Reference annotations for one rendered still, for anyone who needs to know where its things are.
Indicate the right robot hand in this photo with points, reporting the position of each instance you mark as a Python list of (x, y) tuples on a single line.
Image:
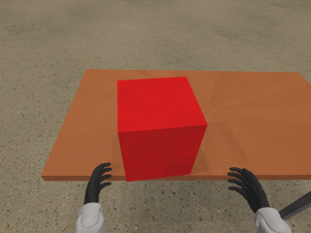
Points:
[(251, 188)]

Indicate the left robot forearm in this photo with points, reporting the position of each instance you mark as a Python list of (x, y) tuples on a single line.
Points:
[(90, 219)]

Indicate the table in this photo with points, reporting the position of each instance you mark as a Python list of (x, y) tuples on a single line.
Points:
[(260, 121)]

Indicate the left robot hand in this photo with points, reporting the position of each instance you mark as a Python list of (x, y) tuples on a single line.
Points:
[(95, 184)]

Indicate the carton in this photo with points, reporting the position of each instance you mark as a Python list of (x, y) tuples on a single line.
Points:
[(160, 127)]

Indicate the right robot forearm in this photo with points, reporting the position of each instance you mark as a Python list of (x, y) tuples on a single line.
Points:
[(268, 220)]

